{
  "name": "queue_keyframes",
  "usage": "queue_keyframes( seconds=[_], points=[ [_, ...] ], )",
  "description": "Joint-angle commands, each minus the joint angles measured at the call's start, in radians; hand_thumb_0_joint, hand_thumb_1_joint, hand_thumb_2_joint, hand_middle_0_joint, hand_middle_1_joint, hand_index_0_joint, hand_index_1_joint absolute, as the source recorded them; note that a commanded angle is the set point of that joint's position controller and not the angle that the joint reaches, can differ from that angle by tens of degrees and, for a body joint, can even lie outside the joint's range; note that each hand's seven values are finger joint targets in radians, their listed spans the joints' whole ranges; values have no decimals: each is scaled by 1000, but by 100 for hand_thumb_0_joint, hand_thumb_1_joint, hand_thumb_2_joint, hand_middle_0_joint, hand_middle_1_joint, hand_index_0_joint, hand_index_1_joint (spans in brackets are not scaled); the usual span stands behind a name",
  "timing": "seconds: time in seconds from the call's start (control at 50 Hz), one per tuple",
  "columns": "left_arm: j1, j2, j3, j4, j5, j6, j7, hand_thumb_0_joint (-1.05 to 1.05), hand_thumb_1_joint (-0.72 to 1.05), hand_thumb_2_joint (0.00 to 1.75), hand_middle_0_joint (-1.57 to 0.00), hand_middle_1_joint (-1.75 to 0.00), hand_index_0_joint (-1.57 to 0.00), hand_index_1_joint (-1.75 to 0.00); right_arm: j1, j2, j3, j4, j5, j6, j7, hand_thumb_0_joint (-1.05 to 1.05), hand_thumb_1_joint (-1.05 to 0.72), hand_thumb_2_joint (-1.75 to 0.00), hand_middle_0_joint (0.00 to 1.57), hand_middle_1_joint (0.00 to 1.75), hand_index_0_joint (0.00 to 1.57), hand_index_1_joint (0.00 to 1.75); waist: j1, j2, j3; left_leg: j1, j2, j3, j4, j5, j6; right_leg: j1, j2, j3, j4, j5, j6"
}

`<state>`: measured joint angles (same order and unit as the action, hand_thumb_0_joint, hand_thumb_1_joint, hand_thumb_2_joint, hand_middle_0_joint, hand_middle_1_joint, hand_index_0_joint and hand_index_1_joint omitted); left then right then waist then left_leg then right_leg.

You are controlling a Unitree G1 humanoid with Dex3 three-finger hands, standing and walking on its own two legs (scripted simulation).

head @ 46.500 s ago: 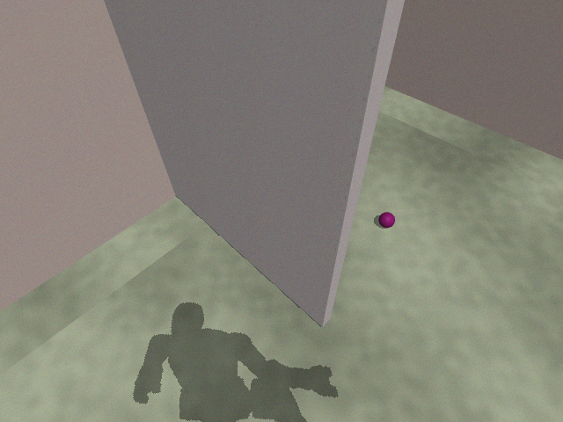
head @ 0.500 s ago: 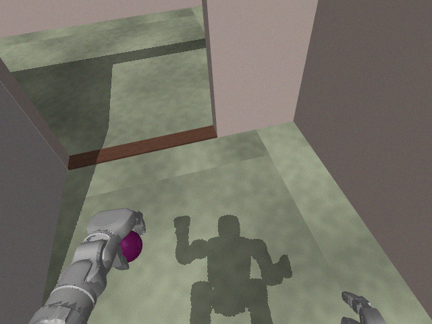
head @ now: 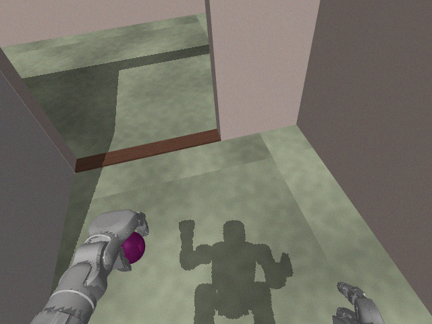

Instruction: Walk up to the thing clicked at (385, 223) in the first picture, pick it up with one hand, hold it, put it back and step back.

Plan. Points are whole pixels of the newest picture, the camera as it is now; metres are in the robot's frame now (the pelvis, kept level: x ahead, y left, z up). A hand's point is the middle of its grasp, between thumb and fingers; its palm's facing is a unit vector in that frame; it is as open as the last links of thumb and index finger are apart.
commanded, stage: hold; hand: left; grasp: from above
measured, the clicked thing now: (128, 247) +0.30 +0.22 -0.06
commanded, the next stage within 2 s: crouch in 0.58 s
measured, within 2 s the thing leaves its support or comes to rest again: neither
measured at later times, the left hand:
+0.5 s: hand (121, 245) +0.29 +0.23 -0.03, palm faces -0.46 -0.08 -0.88, open 9.3 cm
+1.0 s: hand (124, 254) +0.29 +0.23 -0.08, palm faces -0.49 -0.05 -0.87, open 9.3 cm
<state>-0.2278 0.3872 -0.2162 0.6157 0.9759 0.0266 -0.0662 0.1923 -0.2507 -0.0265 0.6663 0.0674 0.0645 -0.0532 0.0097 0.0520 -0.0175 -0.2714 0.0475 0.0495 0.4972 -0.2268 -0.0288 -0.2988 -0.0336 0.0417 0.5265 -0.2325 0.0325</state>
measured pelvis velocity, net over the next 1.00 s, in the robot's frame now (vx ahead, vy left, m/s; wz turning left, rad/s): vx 0.01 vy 0.00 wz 0.02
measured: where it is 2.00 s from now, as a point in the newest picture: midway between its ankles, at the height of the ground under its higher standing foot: outside the picture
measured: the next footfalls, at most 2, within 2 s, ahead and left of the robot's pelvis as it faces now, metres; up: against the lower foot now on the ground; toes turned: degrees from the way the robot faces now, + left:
none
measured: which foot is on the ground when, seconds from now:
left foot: down 0.00-1.00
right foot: down 0.00-1.00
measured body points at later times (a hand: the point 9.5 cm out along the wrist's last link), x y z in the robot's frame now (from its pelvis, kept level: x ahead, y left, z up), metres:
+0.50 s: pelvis +0.01 +0.00 +0.00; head +0.01 -0.02 +0.45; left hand +0.31 +0.23 +0.02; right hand +0.16 -0.25 -0.11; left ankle +0.02 +0.14 -0.74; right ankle +0.03 -0.14 -0.74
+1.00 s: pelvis +0.01 +0.00 +0.00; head +0.04 -0.01 +0.44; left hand +0.31 +0.23 -0.03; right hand +0.15 -0.25 -0.12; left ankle +0.02 +0.14 -0.74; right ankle +0.03 -0.14 -0.74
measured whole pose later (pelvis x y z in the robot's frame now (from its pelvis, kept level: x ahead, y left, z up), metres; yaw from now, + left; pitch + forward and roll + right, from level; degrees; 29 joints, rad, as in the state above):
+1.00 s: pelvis +0.01 +0.00 +0.00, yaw +1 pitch +4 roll +0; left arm -0.25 0.38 -0.19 0.77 1.05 -0.05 0.08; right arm 0.19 -0.24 -0.04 0.66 0.05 0.09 -0.04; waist -0.01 0.02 -0.01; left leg -0.36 0.04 0.03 0.55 -0.26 -0.02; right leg -0.37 -0.04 0.03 0.57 -0.27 0.04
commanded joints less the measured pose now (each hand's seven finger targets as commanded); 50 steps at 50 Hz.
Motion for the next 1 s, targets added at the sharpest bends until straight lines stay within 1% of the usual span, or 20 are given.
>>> queue_keyframes(
  seconds=[0.0, 0.02, 0.04, 0.1, 0.12, 0.18, 0.24, 0.28, 0.36, 0.42, 0.44, 0.56, 0.62, 0.66, 0.68, 0.74, 0.78, 0.84, 0.9, 0.98],
  points=[
    [-331, 222, 122, -211, 2, -8, 39, 0, 62, 77, -92, -84, -98, -78, -112, -124, -37, -149, -3, -45, -8, 0, -91, -90, 20, 30, 20, 30, 7, -33, -199, 99, -56, 8, -77, 76, 39, 46, 54, -37, -106, 41, -31],
    [-337, 236, 137, -209, 7, -11, 38, 0, 62, 77, -92, -84, -98, -78, -115, -123, -38, -147, -4, -44, -9, 0, -91, -90, 20, 30, 20, 30, 11, -38, -198, 97, -57, 9, -76, 77, 40, 46, 53, -36, -109, 41, -30],
    [-331, 214, 116, -206, 6, -14, 36, 0, 60, 78, -91, -86, -97, -80, -108, -124, -36, -148, -6, -45, -9, 0, -91, -90, 20, 30, 20, 30, -5, -58, -202, 103, -56, 8, -74, 78, 42, 44, 54, -34, -109, 49, -28],
    [-331, 223, 128, -237, -4, -21, 36, 0, 61, 79, -92, -86, -97, -80, -115, -120, -36, -149, -4, -45, -10, 0, -91, -90, 20, 30, 20, 30, 9, -29, -215, 118, -56, 8, -80, 87, 39, 53, 54, -36, -109, 53, -31],
    [-309, 202, 111, -220, -1, -20, 35, 0, 61, 80, -93, -84, -98, -79, -117, -118, -35, -149, -5, -44, -11, 0, -91, -90, 20, 30, 20, 30, 1, -41, -210, 120, -57, 8, -78, 95, 40, 51, 53, -37, -110, 60, -29],
    [-347, 242, 140, -241, 10, -19, 48, 0, 60, 78, -91, -85, -96, -80, -115, -119, -35, -146, -5, -44, -13, 0, -91, -90, 20, 30, 20, 30, 6, -31, -210, 116, -59, 11, -81, 87, 39, 51, 53, -37, -118, 50, -30],
    [-329, 201, 108, -228, 7, -15, 49, 0, 62, 76, -91, -85, -97, -79, -121, -116, -34, -148, -3, -42, -12, 0, -90, -90, 20, 30, 20, 30, -1, -34, -201, 126, -59, 10, -86, 85, 38, 41, 54, -37, -119, 49, -30],
    [-310, 222, 133, -240, 5, -12, 54, 0, 61, 76, -91, -84, -97, -78, -111, -122, -39, -141, -3, -41, -11, 0, -90, -90, 20, 30, 20, 30, 6, -39, -222, 132, -57, 9, -81, 110, 38, 63, 54, -38, -113, 75, -29],
    [-356, 224, 123, -234, 14, -9, 56, 0, 60, 79, -92, -84, -97, -79, -106, -120, -38, -136, -3, -37, -11, 0, -91, -90, 20, 30, 20, 30, 0, -51, -228, 136, -62, 14, -73, 130, 44, 66, 48, -34, -120, 105, -24],
    [-317, 197, 103, -205, 6, -8, 52, 0, 61, 77, -90, -86, -97, -80, -105, -120, -39, -137, -3, -34, -10, 0, -91, -90, 20, 30, 20, 30, 3, -43, -211, 135, -57, 9, -82, 140, 39, 67, 53, -41, -115, 109, -30],
    [-298, 212, 124, -182, 9, -8, 56, 0, 60, 77, -90, -86, -96, -79, -105, -122, -42, -133, -3, -32, -10, 0, -91, -90, 20, 30, 20, 30, 8, -45, -206, 129, -58, 10, -81, 143, 39, 70, 53, -42, -116, 110, -31],
    [-394, 227, 122, -213, 18, -17, 64, 0, 60, 80, -92, -85, -97, -79, -94, -123, -45, -129, -4, -27, -8, 0, -91, -90, 20, 30, 20, 30, -1, -21, -241, 152, -59, 12, -73, 190, 37, 83, 51, -40, -109, 161, -32],
    [-321, 196, 110, -169, 14, -10, 69, 0, 59, 78, -90, -85, -96, -80, -87, -122, -47, -128, -4, -24, -6, 0, -91, -90, 20, 30, 20, 30, 0, -41, -228, 145, -58, 10, -72, 197, 37, 84, 53, -45, -108, 166, -32],
    [-350, 219, 124, -211, 17, -11, 68, 0, 64, 78, -86, -93, -96, -82, -88, -126, -54, -127, -4, -23, -5, 0, -90, -91, 20, 30, 20, 30, 10, -9, -259, 161, -55, 10, -73, 226, 32, 99, 55, -48, -101, 186, -37],
    [-337, 230, 133, -192, 16, -10, 66, 0, 56, 72, -78, -89, -88, -78, -83, -129, -54, -124, -4, -21, -5, 0, -88, -89, 20, 30, 20, 30, 7, -22, -251, 157, -53, 9, -71, 236, 32, 103, 57, -51, -100, 195, -37],
    [-268, 178, 97, -159, 24, -11, 62, 0, 52, 75, -84, -85, -90, -79, -82, -121, -52, -136, -1, -15, -3, 0, -90, -90, 20, 30, 20, 30, 5, -51, -212, 140, -57, 11, -70, 228, 37, 89, 54, -51, -105, 195, -35],
    [-274, 182, 102, -157, 19, -25, 70, 0, 54, 71, -83, -86, -91, -79, -76, -126, -54, -135, -2, -14, -3, 0, -90, -90, 20, 30, 20, 30, -2, -65, -199, 123, -57, 8, -69, 212, 36, 72, 55, -51, -103, 179, -35],
    [-267, 198, 125, -114, 41, -56, 103, 0, 53, 70, -83, -85, -90, -77, -65, -126, -55, -132, -8, -7, -2, 0, -90, -90, 20, 30, 20, 30, -8, -70, -172, 92, -60, 4, -54, 172, 36, 34, 52, -52, -96, 137, -35],
    [-295, 182, 132, -19, 66, -81, 175, 0, 54, 70, -83, -84, -90, -77, -48, -127, -58, -114, -21, -2, 5, 0, -90, -90, 20, 30, 20, 30, -35, -78, -155, 36, -61, 2, -7, 137, 33, -29, 47, -49, -57, 111, -34],
    [-421, 192, 136, 46, 119, -100, 277, 0, 53, 72, -82, -86, -89, -78, 5, -143, -81, -72, -43, 0, 21, 0, -90, -90, 20, 30, 20, 30, -59, -45, -264, -43, -59, -1, 122, 138, 28, -138, 44, -43, 55, 124, -34]
  ],
)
